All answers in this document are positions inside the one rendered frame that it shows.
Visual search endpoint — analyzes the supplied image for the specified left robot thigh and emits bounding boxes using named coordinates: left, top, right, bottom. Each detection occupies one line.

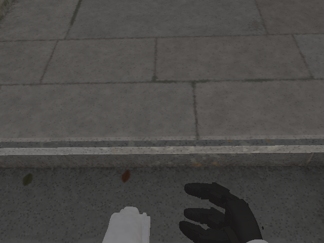
left=102, top=209, right=150, bottom=243

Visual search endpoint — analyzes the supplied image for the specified robot right hand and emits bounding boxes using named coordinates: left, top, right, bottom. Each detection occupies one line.
left=179, top=182, right=264, bottom=243

